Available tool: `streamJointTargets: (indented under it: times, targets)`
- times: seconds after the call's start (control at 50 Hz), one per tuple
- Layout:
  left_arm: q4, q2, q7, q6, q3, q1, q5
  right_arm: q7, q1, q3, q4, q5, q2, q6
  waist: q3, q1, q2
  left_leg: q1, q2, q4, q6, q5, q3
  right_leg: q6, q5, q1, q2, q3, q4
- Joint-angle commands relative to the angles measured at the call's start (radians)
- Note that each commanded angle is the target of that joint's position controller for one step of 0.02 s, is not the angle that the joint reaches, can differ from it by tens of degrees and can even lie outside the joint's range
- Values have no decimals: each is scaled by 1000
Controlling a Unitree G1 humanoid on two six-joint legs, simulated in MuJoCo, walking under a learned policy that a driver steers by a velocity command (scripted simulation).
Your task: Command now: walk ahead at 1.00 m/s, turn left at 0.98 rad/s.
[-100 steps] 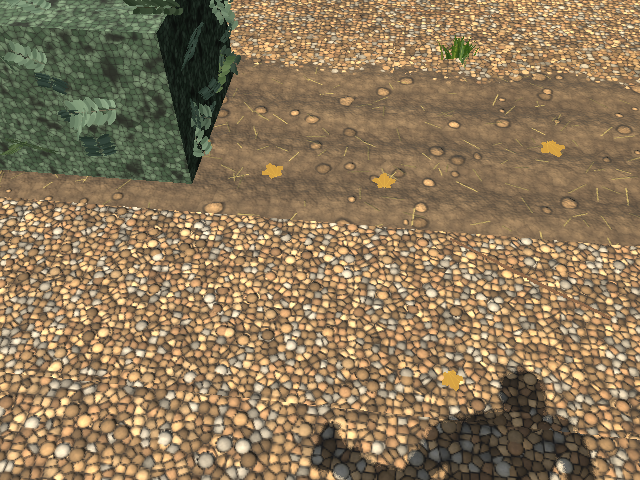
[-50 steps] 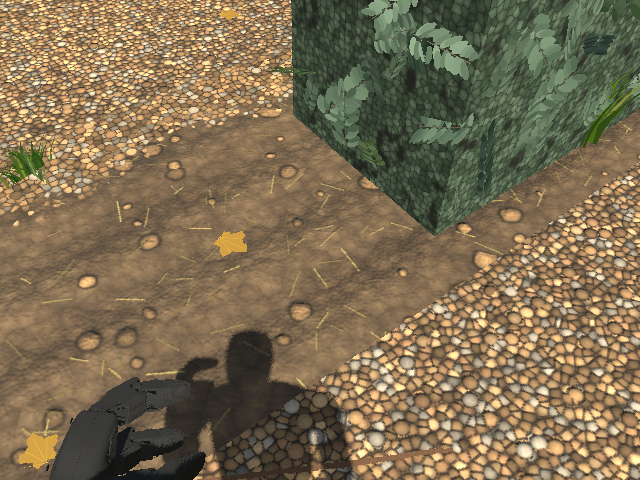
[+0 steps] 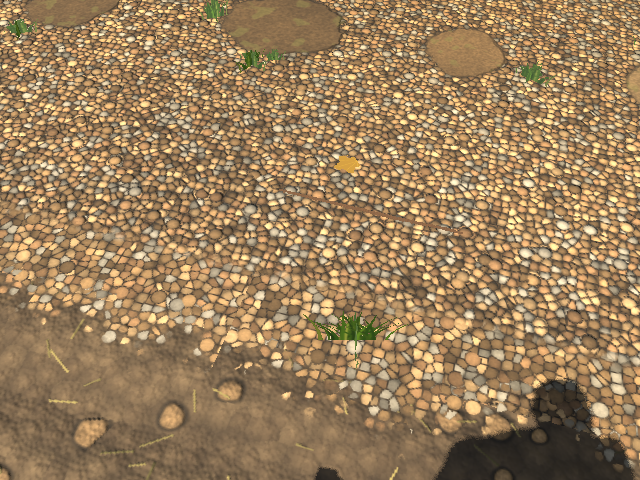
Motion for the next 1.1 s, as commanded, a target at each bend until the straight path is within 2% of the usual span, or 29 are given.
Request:
streamJointTargets:
  times: [0.02, 0.1, 0.14, 0.22, 0.26, 0.3, 0.32, 0.34, 0.36, 0.38, 0.4, 0.42, 0.46, 0.5, 0.6, 0.68, 0.7, 0.74, 0.76, 0.78, 0.8, 0.82, 0.84, 0.86, 0.88, 0.92, 0.96, 1.04, 1.1]
  targets:
    - [4, 11, -10, -15, -1, 30, -16, 17, -56, 9, -128, 18, 23, 6, -23, -2, -118, -291, 144, -21, 11, 27, -75, -133, 50, 206, -270, 259, -234]
    - [38, 80, -9, -24, 5, 42, -2, 28, -134, 26, -161, -1, 29, -8, 69, -23, -52, -309, 108, -202, -13, 219, -83, -159, 206, 99, -255, 113, -326]
    - [62, 89, -8, -25, 0, 97, 2, 36, -209, 28, -167, -10, 18, -19, 88, 9, 0, -284, 63, -336, 2, 334, -29, -139, 291, 127, -217, 17, -361]
    - [126, 159, 0, -8, -3, 233, -18, 75, -398, 35, -235, -6, 17, -55, 125, 41, -35, -165, -20, -643, 44, 359, 111, -122, 660, 251, -254, -66, -371]
    - [142, 211, 14, 5, -2, 259, -13, 76, -385, 13, -250, -10, -27, -56, 51, -15, -150, -37, -100, -663, 69, 259, 179, -128, 1197, 344, -296, -90, -240]
    - [153, 254, 27, 23, -2, 212, -10, 54, -72, -40, -186, -8, -123, -34, -131, -216, -242, 340, -125, -708, 128, 214, 148, -122, 1455, 307, -317, -95, 127]
    - [130, 250, 36, 26, -5, 148, -8, 34, 184, -66, -112, -6, -168, -19, -217, -346, -215, 700, -55, -780, 160, 277, 35, -93, 1250, 74, -271, -104, 447]
    - [87, 40, 19, 5, -56, 286, 7, 24, 206, -68, -76, -27, -243, -25, -366, -165, 134, 1106, 208, -768, 263, 62, -457, -58, -49, -356, -70, -42, 894]
    - [90, 99, 8, -41, -55, 266, -36, 23, 261, -52, -73, -38, -160, -37, -575, -206, 118, 1140, 307, -959, 317, -165, -817, -94, -245, -434, -18, 185, 1031]
    - [34, 142, 9, -54, -32, 101, -77, 26, 225, -37, -44, -45, -112, -48, -363, -204, 56, 998, 265, -1036, 268, -122, -710, -99, -197, -528, -63, 187, 1026]
    - [-2, 108, 11, -61, -45, 28, -78, 31, 169, -34, -27, -38, -102, -60, -194, -159, -33, 810, 231, -1066, 259, -10, -573, -100, -151, -547, -99, 169, 953]
    - [4, 79, 12, -59, -46, 3, -60, 35, 99, -24, -20, -48, -70, -70, -98, -103, -94, 642, 192, -1089, 243, 82, -468, -93, -114, -523, -129, 157, 881]
    - [25, 59, -3, -21, -44, 76, -46, 44, 36, 2, -12, -66, 18, -78, -51, -6, -28, 450, 152, -1145, 232, 146, -353, -77, -67, -430, -176, 157, 827]
    - [22, 33, -10, 8, -51, 64, -35, 42, 33, 5, 11, -33, 28, -84, 8, 24, -20, 341, 148, -1199, 225, 156, -281, -44, -77, -449, -216, 145, 741]
    - [-68, 15, -25, -16, -75, -216, -4, 2, 99, -9, 40, -32, -42, -103, 99, -53, -50, 144, 42, -1285, 166, 259, -47, -1, 437, -334, -165, 35, 278]
    - [-110, 57, -43, -20, -61, -328, -36, 1, 201, -21, 100, -13, -101, -96, 105, -83, -26, 401, 115, -1327, 129, 340, -21, -32, 523, -293, -94, 20, 41]
    - [-116, 76, -49, -20, -53, -330, -39, 1, 206, -22, 108, -19, -110, -83, 88, -75, -9, 513, 132, -1279, 108, 507, 1, -52, 469, -315, -65, -6, 23]
    - [-118, 132, -51, -10, -22, -249, -51, -2, 210, -24, 120, -60, -138, -57, -25, -11, 69, 694, 163, -1081, 62, 1056, 45, -101, 300, -253, 30, -73, 82]
    - [-90, 170, -44, 3, 0, -94, -62, -7, 190, -24, 122, -87, -147, -42, -123, 78, 131, 714, 173, -877, 42, 1308, 68, -133, 233, -107, 59, -85, 138]
    - [-34, 203, -34, 22, 19, 138, -62, -17, 121, -21, 106, -94, -151, -30, -218, 211, 129, 581, 154, -564, 3, 1371, 108, -160, 235, 158, 35, -56, 142]
    - [-11, 286, -31, 26, 40, 262, -26, -13, 254, 8, 63, -92, -18, -42, -384, 119, -166, 116, 42, -77, -59, 754, 82, -312, -8, 629, -173, 365, 191]
    - [11, 264, -47, 17, 42, 293, -41, 17, 340, 52, 83, -62, 46, -82, -571, 84, -345, -110, -111, 134, -77, -100, -65, -444, -430, 820, -333, 922, -68]
    - [11, 184, -35, 19, 30, 275, -27, 19, 177, 18, 41, -11, -83, -109, -447, 133, -265, -215, -68, 152, -39, -48, -117, -370, -497, 767, -293, 938, -179]
    - [1, 165, -30, 15, 23, 220, -19, 15, 44, 27, -12, 1, -89, -129, -295, 118, -163, -249, -23, 93, -17, -19, -122, -328, -377, 609, -266, 806, -184]
    - [0, 154, -34, 8, 18, 173, -12, 7, -60, 34, -37, -25, -68, -145, -177, 88, -24, -209, -5, -5, -2, -6, -105, -309, -203, 409, -214, 707, -205]
    - [-25, 113, -32, 2, 4, 86, 3, 5, -41, 31, -43, -48, -45, -143, -108, -22, -34, -111, 31, -119, -18, 9, -118, -334, -28, 187, -146, 588, -230]
    - [-30, 92, -26, 7, 0, 72, -25, 4, -37, 30, -46, -57, -34, -126, -46, -59, -49, -106, 47, -227, -52, -14, -104, -352, -9, 75, -124, 539, -265]
    - [-36, 130, 11, 8, 14, 87, -43, 10, -267, 52, -132, -66, 4, -128, 83, -12, -62, 51, 14, -635, -120, 307, -31, -300, 31, -237, -39, 399, -317]
    - [-22, 159, 22, 14, 30, 152, -58, 11, -321, 33, -155, -40, -24, -127, 38, 27, -92, 269, -30, -787, -145, 543, -53, -232, -60, -270, -47, 428, -301]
